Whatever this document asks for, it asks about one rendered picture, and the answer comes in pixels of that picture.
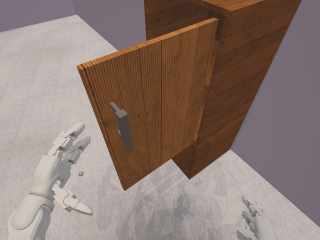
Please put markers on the left robot hand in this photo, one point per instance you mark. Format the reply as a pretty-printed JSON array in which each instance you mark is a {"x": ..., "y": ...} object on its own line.
[{"x": 45, "y": 180}]

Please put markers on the handle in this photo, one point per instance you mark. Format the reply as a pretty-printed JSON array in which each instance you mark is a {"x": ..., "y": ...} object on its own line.
[{"x": 124, "y": 125}]

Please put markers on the robot left forearm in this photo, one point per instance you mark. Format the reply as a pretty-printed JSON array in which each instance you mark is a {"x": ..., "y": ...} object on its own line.
[{"x": 31, "y": 219}]

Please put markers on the right robot hand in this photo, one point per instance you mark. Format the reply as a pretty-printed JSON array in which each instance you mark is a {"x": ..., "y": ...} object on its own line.
[{"x": 260, "y": 225}]

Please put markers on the cupboard door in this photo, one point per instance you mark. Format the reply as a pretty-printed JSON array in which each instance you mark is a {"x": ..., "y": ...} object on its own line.
[{"x": 160, "y": 85}]

